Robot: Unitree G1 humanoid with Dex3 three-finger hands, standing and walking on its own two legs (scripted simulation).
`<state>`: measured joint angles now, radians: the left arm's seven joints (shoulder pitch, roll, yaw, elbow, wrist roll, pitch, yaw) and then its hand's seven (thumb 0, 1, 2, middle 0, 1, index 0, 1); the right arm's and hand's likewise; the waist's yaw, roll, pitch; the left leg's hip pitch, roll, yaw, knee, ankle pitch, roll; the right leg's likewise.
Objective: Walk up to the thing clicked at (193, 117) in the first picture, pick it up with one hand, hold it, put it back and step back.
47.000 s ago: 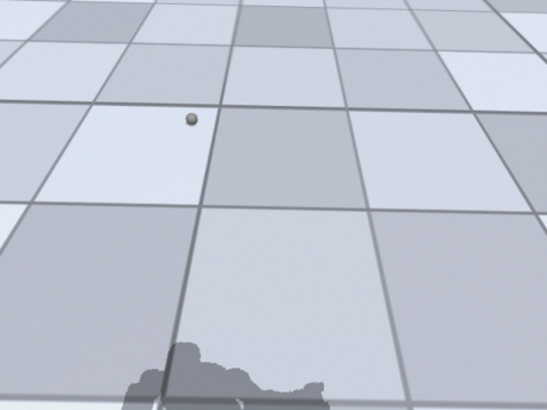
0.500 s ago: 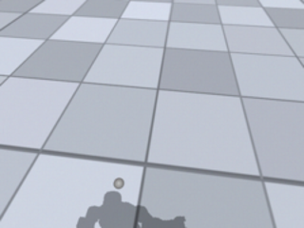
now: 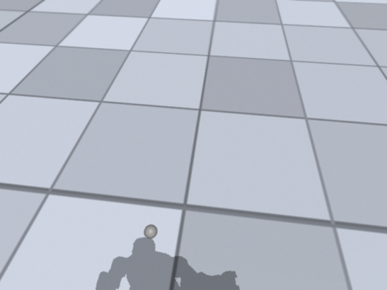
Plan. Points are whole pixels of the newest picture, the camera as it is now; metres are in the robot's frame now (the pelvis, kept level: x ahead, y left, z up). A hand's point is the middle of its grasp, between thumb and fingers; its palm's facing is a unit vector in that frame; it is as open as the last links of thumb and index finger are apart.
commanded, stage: stand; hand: left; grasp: from above
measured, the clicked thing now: (150, 231) +0.48 +0.23 -0.75
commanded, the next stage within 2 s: step back in 0.60 s
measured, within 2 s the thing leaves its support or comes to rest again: neither
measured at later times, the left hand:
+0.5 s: hand out of the picture +0.09 +0.25 -0.16, palm faces +0.00 -0.94 -0.33, open 7.4 cm
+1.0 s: hand out of the picture +0.06 +0.28 -0.17, palm faces -0.03 -0.92 -0.40, open 7.4 cm
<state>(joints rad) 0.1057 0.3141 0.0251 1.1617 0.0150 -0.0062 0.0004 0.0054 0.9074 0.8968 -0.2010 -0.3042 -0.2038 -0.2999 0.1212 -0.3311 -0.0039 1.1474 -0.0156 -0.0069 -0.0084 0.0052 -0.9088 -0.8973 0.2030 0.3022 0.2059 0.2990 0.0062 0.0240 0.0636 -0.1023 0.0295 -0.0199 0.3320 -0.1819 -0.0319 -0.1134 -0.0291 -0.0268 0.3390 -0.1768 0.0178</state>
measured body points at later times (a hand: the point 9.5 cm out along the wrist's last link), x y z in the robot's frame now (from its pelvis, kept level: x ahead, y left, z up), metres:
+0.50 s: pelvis +0.01 +0.00 +0.00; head +0.02 +0.00 +0.45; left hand +0.09 +0.30 -0.13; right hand +0.08 -0.30 -0.14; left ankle +0.00 +0.14 -0.75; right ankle +0.01 -0.13 -0.75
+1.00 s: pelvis -0.06 +0.01 -0.02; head +0.01 +0.01 +0.43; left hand +0.06 +0.33 -0.14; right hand +0.03 -0.30 -0.15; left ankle +0.00 +0.14 -0.75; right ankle -0.07 -0.11 -0.70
